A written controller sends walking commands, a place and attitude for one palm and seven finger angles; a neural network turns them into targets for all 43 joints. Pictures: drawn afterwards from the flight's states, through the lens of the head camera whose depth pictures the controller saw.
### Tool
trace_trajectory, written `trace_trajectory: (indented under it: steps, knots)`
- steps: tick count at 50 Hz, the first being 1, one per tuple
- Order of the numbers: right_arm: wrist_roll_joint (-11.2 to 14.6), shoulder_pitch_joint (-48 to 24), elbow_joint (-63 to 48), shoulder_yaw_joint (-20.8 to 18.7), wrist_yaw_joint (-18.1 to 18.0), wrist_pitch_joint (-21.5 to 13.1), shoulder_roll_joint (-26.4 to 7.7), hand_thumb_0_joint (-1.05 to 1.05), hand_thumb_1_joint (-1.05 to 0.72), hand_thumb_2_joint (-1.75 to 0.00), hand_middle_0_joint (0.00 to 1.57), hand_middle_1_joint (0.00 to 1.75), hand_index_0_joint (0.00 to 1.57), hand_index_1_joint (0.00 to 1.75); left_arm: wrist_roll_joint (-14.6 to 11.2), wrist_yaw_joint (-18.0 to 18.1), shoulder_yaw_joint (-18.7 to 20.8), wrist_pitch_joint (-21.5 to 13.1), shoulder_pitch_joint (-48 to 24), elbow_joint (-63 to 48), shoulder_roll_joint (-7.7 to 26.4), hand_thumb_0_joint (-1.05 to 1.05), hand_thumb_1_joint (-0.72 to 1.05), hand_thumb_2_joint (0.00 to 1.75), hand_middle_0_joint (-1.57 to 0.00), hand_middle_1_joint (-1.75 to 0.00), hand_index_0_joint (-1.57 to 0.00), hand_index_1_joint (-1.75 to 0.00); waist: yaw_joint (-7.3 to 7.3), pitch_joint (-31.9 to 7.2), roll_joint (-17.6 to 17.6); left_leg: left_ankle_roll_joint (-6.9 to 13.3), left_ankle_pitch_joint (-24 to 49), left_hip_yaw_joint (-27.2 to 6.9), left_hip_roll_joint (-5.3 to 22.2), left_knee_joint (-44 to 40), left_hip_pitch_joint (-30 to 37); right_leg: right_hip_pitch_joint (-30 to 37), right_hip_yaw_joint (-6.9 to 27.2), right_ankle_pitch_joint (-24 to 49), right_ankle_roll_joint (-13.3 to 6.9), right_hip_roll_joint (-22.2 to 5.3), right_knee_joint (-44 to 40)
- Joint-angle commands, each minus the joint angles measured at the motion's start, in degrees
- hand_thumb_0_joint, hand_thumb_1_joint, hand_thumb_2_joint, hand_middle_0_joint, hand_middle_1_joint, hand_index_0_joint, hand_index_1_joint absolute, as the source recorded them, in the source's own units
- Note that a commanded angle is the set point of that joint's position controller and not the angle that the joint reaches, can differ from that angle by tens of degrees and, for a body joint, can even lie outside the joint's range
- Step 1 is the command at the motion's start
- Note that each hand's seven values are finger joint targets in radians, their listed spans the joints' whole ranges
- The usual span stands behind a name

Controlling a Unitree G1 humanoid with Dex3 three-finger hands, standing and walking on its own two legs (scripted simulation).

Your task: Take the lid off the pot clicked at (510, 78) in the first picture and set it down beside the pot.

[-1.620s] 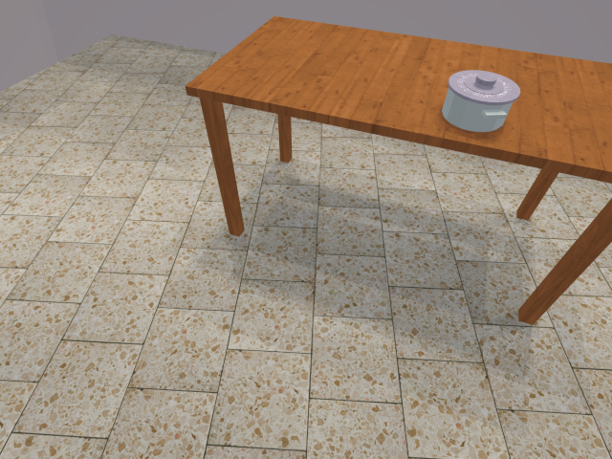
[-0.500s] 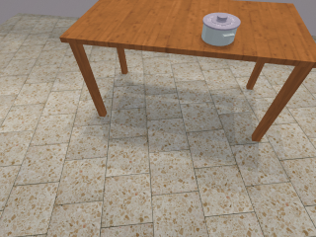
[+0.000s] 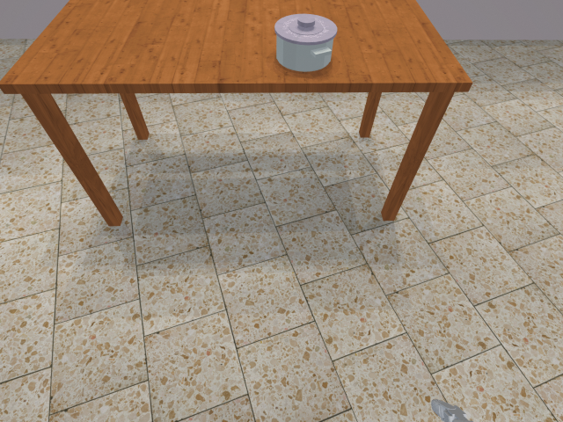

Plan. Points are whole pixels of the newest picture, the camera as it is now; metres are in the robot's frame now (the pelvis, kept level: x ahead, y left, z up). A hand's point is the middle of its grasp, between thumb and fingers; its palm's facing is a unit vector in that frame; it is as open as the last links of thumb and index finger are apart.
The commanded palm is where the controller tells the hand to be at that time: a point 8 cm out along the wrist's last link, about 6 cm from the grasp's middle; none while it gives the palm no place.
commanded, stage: walk to a spot facing it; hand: left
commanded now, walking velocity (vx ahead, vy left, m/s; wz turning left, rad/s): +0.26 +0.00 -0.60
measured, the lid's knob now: (306, 21) +1.10 +0.05 +0.05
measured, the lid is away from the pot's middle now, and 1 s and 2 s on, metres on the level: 0.00 0.00 0.00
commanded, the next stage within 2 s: turn to face it in 1.00 s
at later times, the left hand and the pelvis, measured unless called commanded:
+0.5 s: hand (251, 349) +0.26 +0.08 -0.16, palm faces -0.36 -0.91 -0.23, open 7.4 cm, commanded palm none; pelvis +0.07 -0.06 -0.01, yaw -20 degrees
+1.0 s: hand (266, 287) +0.38 +0.07 -0.18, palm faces -0.43 -0.89 -0.15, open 7.4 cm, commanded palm none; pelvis +0.28 -0.09 +0.01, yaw -31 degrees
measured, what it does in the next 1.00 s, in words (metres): walks ahead, turning right: right foot, then left foot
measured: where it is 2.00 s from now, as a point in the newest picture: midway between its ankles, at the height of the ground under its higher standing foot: (348, 364)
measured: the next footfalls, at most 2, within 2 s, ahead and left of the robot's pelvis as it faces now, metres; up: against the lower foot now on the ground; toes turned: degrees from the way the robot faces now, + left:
right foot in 0.40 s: +0.12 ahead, -0.19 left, +0.00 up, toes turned -23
left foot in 0.82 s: +0.35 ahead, -0.03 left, +0.00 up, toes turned -20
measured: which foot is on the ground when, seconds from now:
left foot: down 0.00-0.40, up 0.42-0.80, down 0.82-1.00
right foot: down 0.00-0.00, up 0.02-0.38, down 0.40-0.84, up 0.86-1.00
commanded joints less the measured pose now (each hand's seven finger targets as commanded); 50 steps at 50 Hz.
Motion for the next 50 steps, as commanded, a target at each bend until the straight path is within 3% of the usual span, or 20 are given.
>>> trace_trajectory:
  steps: [1,3,5,14,17,18,19,20,21,24,27,36,39,40,41,42,43,45,48,50]
  knots:
    - [-1.4,7.9,-4.5,-3.2,-1.0,-1.3,-15.7,0.0,-0.9,-0.9,0.2,0.3,0.2,0.3,0.6,-1.2,2.4,-2.2,-5.6,-8.9,7.5,0.0,0.9,0.9,-0.2,-0.3,-0.2,-0.3,-4.88,-1.3,11.1,11.7,-13.4,-26.1,28.6,-20.6,9.9,-20.4,-8.9,-21.5,4.2,-5.4,29.4]
    - [-1.7,3.1,-4.2,-1.4,-0.6,-1.6,-9.8,0.0,-0.9,-0.9,0.2,0.3,0.2,0.3,1.1,-2.2,2.7,-1.8,-3.2,-5.5,7.7,0.0,0.9,0.9,-0.2,-0.3,-0.2,-0.3,-1.54,1.7,10.6,7.9,-6.5,-12.5,18.5,-17.6,4.6,-18.4,-9.6,-12.8,4.3,-7.4,36.3]
    - [-1.4,4.2,-3.7,-0.9,-0.6,-2.5,-8.3,0.0,-0.9,-0.9,0.2,0.3,0.2,0.3,0.8,-3.2,1.9,-1.5,-3.3,-5.5,6.4,0.0,0.9,0.9,-0.2,-0.3,-0.2,-0.3,-1.47,3.0,11.3,7.7,-3.4,-6.1,15.5,-17.4,3.8,-19.1,-11.4,-8.9,4.2,-8.6,39.5]
    - [-1.9,15.5,1.3,-2.1,0.5,-3.8,-10.6,0.0,-0.9,-0.9,0.2,0.3,0.2,0.3,0.4,-4.4,-0.3,-2.5,-14.2,-9.2,3.3,0.0,0.9,0.9,-0.2,-0.3,-0.2,-0.3,-6.23,4.8,10.2,8.3,12.2,5.2,19.1,-13.8,9.5,-12.0,-18.5,-8.7,2.6,-12.2,15.8]
    - [-2.0,13.4,1.4,-2.5,0.8,-3.6,-12.1,0.0,-0.9,-0.9,0.2,0.3,0.2,0.3,0.3,-4.3,0.2,-3.3,-10.0,-7.8,3.8,0.0,0.9,0.9,-0.2,-0.3,-0.2,-0.3,-3.42,3.1,9.3,6.2,16.5,9.8,18.7,-6.6,6.1,0.7,-21.1,-8.4,0.5,-9.9,8.3]
    - [-1.8,12.9,1.4,-2.4,0.9,-3.4,-11.9,0.0,-0.9,-0.9,0.2,0.3,0.2,0.3,0.4,-4.0,0.8,-3.8,-3.5,-5.7,5.4,0.0,0.9,0.9,-0.2,-0.3,-0.2,-0.3,0.04,-0.4,5.3,4.3,21.8,13.3,16.2,4.4,2.8,11.7,-22.7,-6.6,-0.7,-7.5,3.5]
    - [-1.3,14.0,1.1,-1.6,1.8,-3.3,-9.7,0.0,-0.9,-0.9,0.2,0.3,0.2,0.3,0.7,-3.2,1.9,-4.8,6.1,-2.9,11.2,0.0,0.9,0.9,-0.2,-0.3,-0.2,-0.3,4.11,-6.8,-4.6,1.1,15.6,17.4,13.5,20.9,-9.6,30.0,-15.2,-10.6,-3.9,-12.6,0.2]
    - [-0.5,12.5,-1.9,-0.6,2.2,-3.5,-5.3,0.0,-0.9,-0.9,0.2,0.3,0.2,0.3,0.0,-1.9,4.0,-5.3,14.2,-1.4,18.9,0.0,0.9,0.9,-0.2,-0.3,-0.2,-0.3,6.76,-12.8,-18.4,-1.8,-15.3,15.2,5.2,41.1,-26.4,38.8,17.1,-15.7,-11.2,-31.6,-8.9]
    - [-0.7,6.0,-3.5,-0.9,1.7,-3.6,-7.7,0.0,-0.9,-0.9,0.2,0.3,0.2,0.3,-1.0,-1.0,4.2,-4.8,15.5,-0.6,20.3,0.0,0.9,0.9,-0.2,-0.3,-0.2,-0.3,7.82,-11.7,-13.3,-0.2,-14.9,5.9,6.3,47.5,-30.2,33.9,24.8,-21.0,-14.2,-33.4,-14.0]
    - [-1.8,6.4,-0.9,-1.4,2.0,-3.0,-6.7,0.0,-0.9,-0.9,0.2,0.3,0.2,0.3,-0.3,-0.1,1.6,-5.0,0.0,-3.7,11.6,0.0,0.9,0.9,-0.2,-0.3,-0.2,-0.3,-0.61,-2.9,-3.2,-0.8,-0.8,3.0,10.1,43.9,-24.7,14.6,9.1,-20.8,-11.3,-25.8,-14.8]
    - [-2.1,11.0,1.3,-1.3,2.1,-1.4,-4.5,0.0,-0.9,-0.9,0.2,0.3,0.2,0.3,0.1,0.0,0.8,-6.0,-2.1,-2.7,9.0,0.0,0.9,0.9,-0.2,-0.3,-0.2,-0.3,-4.08,-1.5,-4.5,-2.0,3.1,5.4,9.0,35.6,-17.8,6.3,-0.2,-10.4,-9.9,-21.6,-15.9]
    - [-1.5,4.1,-2.0,-1.4,3.0,-3.1,-2.0,0.0,-0.9,-0.9,0.2,0.3,0.2,0.3,0.3,0.0,0.8,-6.6,2.0,1.4,8.5,0.0,0.9,0.9,-0.2,-0.3,-0.2,-0.3,-1.85,2.2,-4.8,-1.1,5.0,7.0,5.2,13.2,-12.1,9.2,0.1,-9.3,-10.2,-21.2,-16.0]
    - [-1.5,8.6,-0.3,-1.5,2.5,-4.0,-2.5,0.0,-0.9,-0.9,0.2,0.3,0.2,0.3,0.1,0.2,1.0,-6.3,1.5,2.1,7.3,0.0,0.9,0.9,-0.2,-0.3,-0.2,-0.3,-4.3,2.1,-2.9,-0.5,7.6,7.9,3.0,3.2,1.3,4.7,-1.6,-8.8,-8.1,-18.2,-9.6]
    - [-1.7,15.1,1.7,-2.0,1.8,-4.5,-4.6,0.0,-0.9,-0.9,0.2,0.3,0.2,0.3,-0.1,0.0,0.9,-6.2,0.8,1.8,5.8,0.0,0.9,0.9,-0.2,-0.3,-0.2,-0.3,-7.13,-0.2,1.4,0.4,4.8,5.7,4.2,-0.5,11.4,0.4,-4.3,-5.6,-6.5,-14.5,0.3]
    - [-2.6,22.7,3.4,-3.4,1.1,-4.9,-10.7,0.0,-0.9,-0.9,0.2,0.3,0.2,0.3,-0.7,-0.6,0.5,-6.0,2.0,1.0,2.3,0.0,0.9,0.9,-0.2,-0.3,-0.2,-0.3,-9.55,-4.5,14.3,4.9,-3.7,-12.6,17.4,-8.0,21.6,-9.6,-10.6,-11.7,-3.4,-7.5,18.4]
    - [-2.5,26.7,3.9,-3.6,0.8,-4.4,-13.6,0.0,-0.9,-0.9,0.2,0.3,0.2,0.3,-0.4,-0.9,0.0,-6.6,1.4,-0.5,1.1,0.0,0.9,0.9,-0.2,-0.3,-0.2,-0.3,-9.59,-4.9,19.6,9.9,-5.8,-27.9,28.0,-15.8,24.3,-18.3,-14.3,-23.4,-1.5,-4.8,33.6]
    - [-2.2,23.6,4.0,-2.8,0.3,-4.2,-10.3,0.0,-0.9,-0.9,0.2,0.3,0.2,0.3,0.2,-0.7,0.5,-6.6,-1.2,-0.1,3.0,0.0,0.9,0.9,-0.2,-0.3,-0.2,-0.3,-9.12,-2.2,13.9,9.6,-9.0,-27.6,27.9,-18.1,18.4,-19.8,-10.7,-19.3,-1.6,-8.2,42.0]
    - [-1.8,17.0,2.8,-1.0,0.3,-4.9,-5.0,0.0,-0.9,-0.9,0.2,0.3,0.2,0.3,0.5,-1.6,0.8,-6.2,-1.5,1.3,2.3,0.0,0.9,0.9,-0.2,-0.3,-0.2,-0.3,-5.37,3.3,6.9,8.2,-0.5,-14.8,24.1,-18.1,10.2,-19.9,-10.7,-9.9,-0.8,-12.6,45.2]
    - [-1.1,14.7,3.9,-0.2,-0.1,-5.8,-1.8,0.0,-0.9,-0.9,0.2,0.3,0.2,0.3,0.6,-1.9,0.7,-4.0,2.6,3.2,-0.2,0.0,0.9,0.9,-0.2,-0.3,-0.2,-0.3,-1.89,2.2,7.7,4.3,22.2,3.0,18.1,-16.0,7.9,-15.6,-12.5,-4.0,1.3,-13.3,43.0]
    - [-0.9,15.5,4.4,-0.2,-0.4,-5.9,-1.1,0.0,-0.9,-0.9,0.2,0.3,0.2,0.3,0.7,-1.9,0.7,-3.1,3.2,3.1,-1.2,0.0,0.9,0.9,-0.2,-0.3,-0.2,-0.3,-1.32,2.6,7.0,3.8,34.8,7.8,17.1,-14.6,7.5,-16.2,-13.9,-2.3,2.2,-13.0,41.8]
